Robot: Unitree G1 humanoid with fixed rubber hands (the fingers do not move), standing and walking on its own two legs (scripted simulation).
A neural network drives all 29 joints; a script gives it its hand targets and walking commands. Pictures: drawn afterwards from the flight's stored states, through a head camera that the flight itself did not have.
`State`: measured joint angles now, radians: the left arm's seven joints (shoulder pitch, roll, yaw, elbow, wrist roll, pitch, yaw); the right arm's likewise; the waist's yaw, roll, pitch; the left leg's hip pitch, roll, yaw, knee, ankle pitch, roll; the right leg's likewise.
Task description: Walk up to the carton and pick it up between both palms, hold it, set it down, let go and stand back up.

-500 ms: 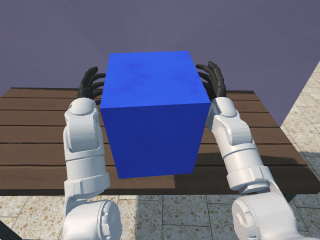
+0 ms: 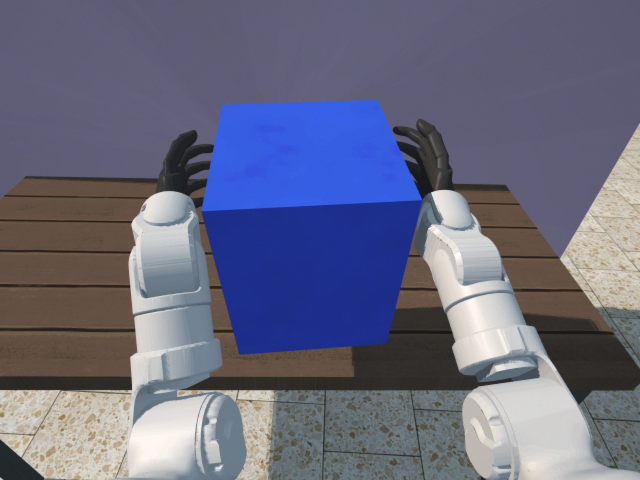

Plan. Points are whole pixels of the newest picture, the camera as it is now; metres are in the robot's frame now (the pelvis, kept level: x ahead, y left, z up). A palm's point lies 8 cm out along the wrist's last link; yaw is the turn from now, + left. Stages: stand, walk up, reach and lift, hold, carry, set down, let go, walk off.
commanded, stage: hold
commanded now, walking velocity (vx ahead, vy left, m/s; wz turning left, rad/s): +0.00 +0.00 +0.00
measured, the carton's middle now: (307, 229) +0.40 +0.00 +0.16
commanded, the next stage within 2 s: set down in 0.70 s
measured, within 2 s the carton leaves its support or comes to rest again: neither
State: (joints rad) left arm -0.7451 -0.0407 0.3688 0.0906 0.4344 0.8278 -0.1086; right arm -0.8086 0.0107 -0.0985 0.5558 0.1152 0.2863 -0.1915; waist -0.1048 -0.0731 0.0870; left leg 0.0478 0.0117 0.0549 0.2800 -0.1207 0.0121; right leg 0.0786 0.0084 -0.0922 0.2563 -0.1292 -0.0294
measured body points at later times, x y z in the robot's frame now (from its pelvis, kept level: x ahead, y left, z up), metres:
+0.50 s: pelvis +0.00 +0.01 +0.00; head -0.04 +0.03 +0.45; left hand +0.38 +0.15 +0.22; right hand +0.38 -0.14 +0.23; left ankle +0.04 +0.11 -0.75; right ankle +0.03 -0.10 -0.75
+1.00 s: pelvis +0.00 +0.00 +0.00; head -0.05 +0.03 +0.45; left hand +0.39 +0.17 +0.24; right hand +0.39 -0.13 +0.26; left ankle +0.04 +0.11 -0.75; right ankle +0.03 -0.10 -0.75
